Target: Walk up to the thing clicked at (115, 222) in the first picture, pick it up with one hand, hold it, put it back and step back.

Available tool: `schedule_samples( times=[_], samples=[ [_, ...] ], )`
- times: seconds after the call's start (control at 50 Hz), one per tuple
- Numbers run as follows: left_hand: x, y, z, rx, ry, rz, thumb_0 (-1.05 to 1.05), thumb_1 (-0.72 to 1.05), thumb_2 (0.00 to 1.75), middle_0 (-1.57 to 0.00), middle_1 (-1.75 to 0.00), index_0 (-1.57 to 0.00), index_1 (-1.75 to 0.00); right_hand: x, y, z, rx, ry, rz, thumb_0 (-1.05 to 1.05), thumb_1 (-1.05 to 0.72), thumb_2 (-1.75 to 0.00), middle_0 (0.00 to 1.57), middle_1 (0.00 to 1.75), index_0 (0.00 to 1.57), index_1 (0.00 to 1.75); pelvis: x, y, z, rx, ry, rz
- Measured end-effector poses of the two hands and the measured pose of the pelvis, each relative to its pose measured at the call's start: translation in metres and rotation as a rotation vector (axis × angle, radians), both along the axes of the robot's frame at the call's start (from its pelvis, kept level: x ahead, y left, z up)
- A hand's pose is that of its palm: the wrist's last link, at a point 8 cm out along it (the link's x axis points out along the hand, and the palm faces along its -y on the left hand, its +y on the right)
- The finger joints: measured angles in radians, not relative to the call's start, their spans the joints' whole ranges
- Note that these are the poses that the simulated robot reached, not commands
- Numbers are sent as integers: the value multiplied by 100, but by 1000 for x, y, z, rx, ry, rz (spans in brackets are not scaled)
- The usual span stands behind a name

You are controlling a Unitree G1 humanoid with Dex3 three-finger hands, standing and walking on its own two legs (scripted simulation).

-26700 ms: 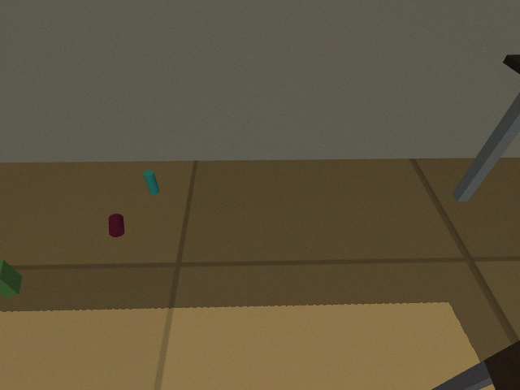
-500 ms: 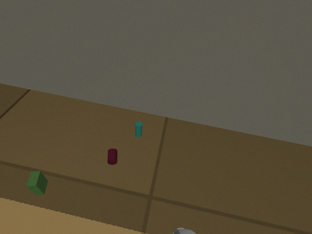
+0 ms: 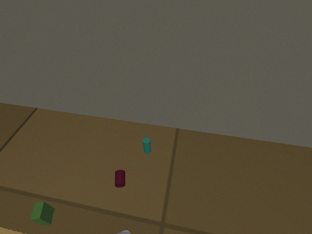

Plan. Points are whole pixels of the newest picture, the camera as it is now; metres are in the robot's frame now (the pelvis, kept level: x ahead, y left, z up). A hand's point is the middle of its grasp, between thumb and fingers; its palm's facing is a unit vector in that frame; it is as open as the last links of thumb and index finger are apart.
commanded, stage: walk up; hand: left
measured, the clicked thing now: (120, 178) +0.60 +0.26 -0.74
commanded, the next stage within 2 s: stand in 1.62 s
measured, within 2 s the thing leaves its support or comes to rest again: neither
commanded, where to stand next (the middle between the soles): +0.20 +0.01 m, yaw +1 degrees
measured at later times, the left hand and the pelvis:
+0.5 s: hand out of the picture +0.18 +0.29 -0.17, palm faces -0.04 -0.93 -0.37, open 7.4 cm; pelvis +0.11 +0.02 -0.02, yaw -1 degrees
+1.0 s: hand (77, 210) +0.24 +0.25 -0.14, palm faces -0.03 -0.95 -0.32, open 7.4 cm; pelvis +0.12 +0.01 +0.01, yaw +0 degrees
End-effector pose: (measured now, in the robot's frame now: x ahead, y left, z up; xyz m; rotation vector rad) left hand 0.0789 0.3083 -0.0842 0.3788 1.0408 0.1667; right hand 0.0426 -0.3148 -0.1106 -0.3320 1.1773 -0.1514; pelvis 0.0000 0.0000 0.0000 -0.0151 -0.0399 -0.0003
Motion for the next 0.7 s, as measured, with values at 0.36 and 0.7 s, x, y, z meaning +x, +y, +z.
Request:
schedule_samples(
  times=[0.36,0.7],
  samples=[
    [71,41,-48,-46,163,60,1,90,89,-20,-30,-20,-30,114,32,27,-130,-59,11,1,-90,-90,21,30,20,30,97,35,-7,1,-2,-1],
    [126,1,-31,-19,114,46,0,90,89,-20,-30,-20,-30,162,32,-17,15,-28,-21,1,-91,-90,21,30,20,30,116,11,-8,24,-5,-4]
  ],
)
